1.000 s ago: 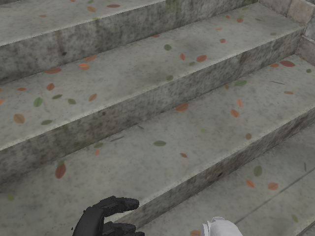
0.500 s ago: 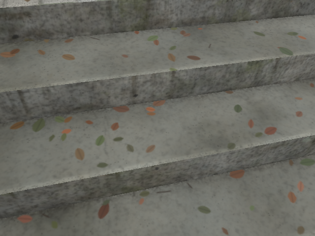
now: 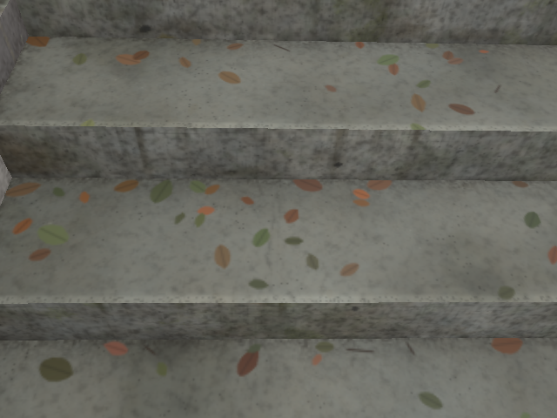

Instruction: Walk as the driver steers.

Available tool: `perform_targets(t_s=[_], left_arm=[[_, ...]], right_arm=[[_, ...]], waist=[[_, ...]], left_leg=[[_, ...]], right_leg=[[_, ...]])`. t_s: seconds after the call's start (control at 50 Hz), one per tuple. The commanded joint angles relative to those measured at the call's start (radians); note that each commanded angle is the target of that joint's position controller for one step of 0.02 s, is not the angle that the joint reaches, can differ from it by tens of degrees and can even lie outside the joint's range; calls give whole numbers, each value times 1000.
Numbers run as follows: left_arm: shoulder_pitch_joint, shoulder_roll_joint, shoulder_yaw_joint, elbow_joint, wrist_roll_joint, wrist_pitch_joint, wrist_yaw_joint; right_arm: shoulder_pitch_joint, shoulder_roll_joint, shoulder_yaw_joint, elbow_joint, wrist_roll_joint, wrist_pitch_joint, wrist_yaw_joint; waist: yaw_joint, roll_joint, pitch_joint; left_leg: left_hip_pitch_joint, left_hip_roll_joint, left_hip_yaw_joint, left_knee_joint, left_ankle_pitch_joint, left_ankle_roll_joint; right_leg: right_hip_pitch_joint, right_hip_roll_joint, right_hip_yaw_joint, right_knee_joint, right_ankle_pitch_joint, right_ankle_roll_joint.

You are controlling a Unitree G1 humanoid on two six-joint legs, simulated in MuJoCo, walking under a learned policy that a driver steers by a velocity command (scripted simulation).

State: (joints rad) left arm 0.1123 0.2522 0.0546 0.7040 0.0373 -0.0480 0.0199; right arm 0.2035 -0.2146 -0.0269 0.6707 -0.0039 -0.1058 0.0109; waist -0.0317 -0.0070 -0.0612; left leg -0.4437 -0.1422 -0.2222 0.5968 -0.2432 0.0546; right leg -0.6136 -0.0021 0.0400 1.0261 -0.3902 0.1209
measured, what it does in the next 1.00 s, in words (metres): walks ahead, turning left: right foot, then left foot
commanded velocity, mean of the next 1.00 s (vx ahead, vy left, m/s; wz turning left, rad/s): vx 0.14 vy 0.00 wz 0.25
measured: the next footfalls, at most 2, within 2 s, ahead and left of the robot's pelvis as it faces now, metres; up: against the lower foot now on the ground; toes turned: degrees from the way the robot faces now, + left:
right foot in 0.12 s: +0.04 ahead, -0.15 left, +0.00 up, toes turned +7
left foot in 0.56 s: +0.08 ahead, +0.10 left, +0.00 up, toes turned +18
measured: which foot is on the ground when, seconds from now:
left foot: down 0.00-0.14, up 0.16-0.54, down 0.56-1.00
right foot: up 0.00-0.10, down 0.12-0.78, up 0.80-1.00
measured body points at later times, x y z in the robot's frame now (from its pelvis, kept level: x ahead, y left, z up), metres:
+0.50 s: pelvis +0.01 -0.07 +0.00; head +0.05 -0.08 +0.45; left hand +0.12 +0.14 -0.11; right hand +0.23 -0.28 -0.11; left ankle +0.01 +0.10 -0.68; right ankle +0.00 -0.15 -0.73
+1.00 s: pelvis +0.16 +0.01 +0.01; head +0.17 +0.03 +0.46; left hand +0.33 +0.27 -0.07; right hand +0.17 -0.23 -0.12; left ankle +0.05 +0.09 -0.73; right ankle +0.21 -0.09 -0.41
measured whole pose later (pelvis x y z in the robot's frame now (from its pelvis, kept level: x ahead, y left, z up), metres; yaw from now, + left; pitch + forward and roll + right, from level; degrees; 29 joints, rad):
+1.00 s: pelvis +0.16 +0.01 +0.01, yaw +15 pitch +3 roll +0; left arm 0.04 0.16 0.02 0.65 0.01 -0.01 0.02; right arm 0.54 -0.19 -0.03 0.93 -0.04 -0.10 0.02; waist -0.04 -0.02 -0.04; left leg -0.10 0.00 0.06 0.39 -0.35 0.03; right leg -1.13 0.01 -0.03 2.17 -0.53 -0.11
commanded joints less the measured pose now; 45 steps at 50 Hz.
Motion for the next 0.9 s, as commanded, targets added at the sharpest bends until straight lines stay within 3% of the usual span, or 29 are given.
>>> perform_targets(t_s=[0.02, 0.06, 0.12, 0.14, 0.16, 0.18, 0.2, 0.22, 0.24, 0.28, 0.34, 0.42, 0.44, 0.48, 0.5, 0.52, 0.56, 0.6, 0.62, 0.66, 0.7, 0.74, 0.76, 0.78, 0.8, 0.82, 0.84, 0.86, 0.9], left_arm=[[-87, 25, -14, -122, -17, -38, -11], [-80, 24, -21, -132, -22, -50, -7], [-5, 12, -20, -127, -36, -63, -28], [1, 58, -6, -143, -23, -71, -31], [34, 186, 29, -153, -4, -79, -27], [115, 207, 55, -140, 41, -68, -17], [107, 201, 53, -127, 47, -70, -11], [3, 117, 14, -154, 49, -68, -28], [-58, 4, -34, -174, 30, -52, -38], [-44, -58, -71, -156, 1, -11, -38], [67, -22, -73, -131, 11, 14, -51], [10, -75, -107, -93, -44, -11, -110], [12, -66, -106, -72, -60, -20, -111], [-100, -1, -82, -51, -73, -59, -120], [-49, 24, -71, -15, -75, -64, -125], [-13, 34, -65, 33, -54, -61, -132], [62, -2, -64, 65, -34, -58, -121], [188, 41, -36, 97, 5, -80, -61], [154, 79, -20, 112, 14, -79, -41], [99, 67, -19, 97, 16, -58, -16], [-37, 76, -13, 62, -9, -41, -17], [-29, 76, -6, 62, -2, -31, -24], [36, 33, -9, 68, 15, -30, -38], [140, -20, -24, 81, 17, -29, -66], [66, -13, -14, 78, 11, -46, -97], [-49, -28, -8, 27, -75, -35, -49], [-63, -30, -13, 13, -61, -33, -39], [-94, -23, -10, -8, -47, -22, -25], [-128, -92, -27, -70, -23, 13, -14]], right_arm=[[-2, -159, -44, -86, -4, -11, 2], [-1, -167, -50, -86, 0, -4, 2], [-87, -144, -42, -80, -8, 39, 19], [-33, -113, -37, -51, -7, 51, 19], [21, -48, -17, -100, -22, 53, 15], [-28, -164, -55, -96, -28, 52, 3], [-23, -176, -67, -79, -21, 55, -14], [6, -204, -78, -52, -20, 60, -34], [-2, -198, -82, -38, -23, 56, -53], [-137, -144, -64, -99, -34, 52, -66], [-118, -130, -58, -61, -15, 43, -67], [-38, -112, -70, 22, -17, 27, -36], [-38, -83, -63, 31, -18, 28, -21], [19, -31, -45, 74, -27, 46, 51], [-17, -24, -38, 61, -20, 44, 76], [-30, -59, -42, 53, -10, 48, 77], [-94, -108, -45, 6, 0, 30, 36], [-222, -147, -45, -65, 13, 7, 6], [-209, -107, -39, -60, 9, 3, -1], [-168, -59, -24, -54, -14, 2, -5], [-84, -15, -16, -35, -31, 9, 18], [44, -24, -32, 3, -29, 0, 39], [194, -81, -54, 48, -33, -2, 33], [436, -155, -66, 117, -43, 8, 16], [612, -167, -73, 174, -70, 18, 13], [418, -231, -94, 114, -93, 17, -18], [333, -176, -79, 83, -81, 14, -20], [325, -130, -59, 105, -67, 15, -17], [346, -57, -30, 150, -49, 8, -1]], waist=[[-25, 134, -123], [-25, 127, -130], [45, 89, -99], [32, 52, -133], [-3, -218, -218], [89, -112, -199], [70, -38, -150], [28, -58, -93], [18, -93, -73], [33, -43, -103], [87, -94, -70], [25, -72, -14], [22, -60, -1], [-40, -85, 25], [-28, -70, 29], [-14, -93, 46], [45, -116, 58], [149, -105, 18], [128, -161, 59], [92, -89, 81], [8, -85, 61], [-51, -59, 3], [-72, 74, -101], [-109, 237, -230], [-200, 244, -101], [-113, 82, -35], [-84, 2, -37], [-64, 4, 0], [-37, 109, 34]], left_leg=[[280, 283, -369, -89, 365, 245], [337, 301, -415, -69, 486, 261], [129, 212, -348, -69, 373, 193], [38, 139, -270, -4, 162, 107], [-220, -28, -71, 213, -245, -62], [-376, -34, -6, 548, -463, -155], [-404, 5, -9, 801, -377, -179], [-414, 11, -24, 977, -266, -181], [-425, 3, -39, 998, -164, -163], [-462, -7, 20, 999, -117, -169], [-559, -11, -18, 975, -34, -181], [-441, 80, 4, 640, -71, -220], [-400, 117, 37, 456, -117, -245], [-75, 198, 207, 208, -155, -258], [38, 208, 232, 137, -7, -227], [93, 197, 252, 90, 51, -192], [46, 194, 243, -4, 62, -97], [-111, 167, 236, 116, -20, 44], [-255, 181, 223, 146, -18, 82], [-223, 184, 236, 189, -62, 115], [59, 146, 301, 41, -75, 134], [255, 93, 335, -78, 62, 128], [469, 156, 222, -109, 293, 179], [828, 387, -142, -173, 569, 362], [929, 497, -388, -309, 567, 417], [777, 518, -206, -232, 701, 320], [712, 474, -115, -222, 589, 247], [663, 458, -64, -244, 516, 196], [545, 447, -19, -284, 273, 176]], right_leg=[[-52, 11, 11, -114, -23, -10], [-41, 14, 17, -213, -49, -25], [320, 22, -34, -535, 321, -112], [471, -52, 34, -556, 536, -197], [727, -327, 356, -580, 988, -481], [761, -459, 502, -624, 960, -581], [665, -443, 459, -629, 822, -526], [540, -374, 355, -614, 737, -450], [490, -301, 226, -628, 698, -392], [498, -232, 134, -614, 650, -395], [567, -226, 124, -639, 448, -401], [457, -198, 97, -672, 87, -310], [461, -200, 101, -681, 1, -282], [242, -155, 3, -663, -36, -191], [193, -175, 34, -632, -20, -196], [173, -194, 49, -631, -87, -218], [289, -263, 154, -671, -191, -277], [460, -286, 197, -693, -95, -353], [552, -344, 235, -725, -118, -404], [518, -397, 258, -810, -79, -453], [383, -280, 73, -767, 28, -400], [392, -205, -58, -590, 476, -359], [318, -98, -172, -325, 579, -270], [28, 0, -186, 19, 252, -180], [-320, 93, -75, 368, -114, -176], [-350, 3, -58, 572, -86, -154], [-374, -15, -25, 615, -53, -161], [-438, -19, -52, 733, -68, -172], [-582, -11, -62, 1107, -145, -206]])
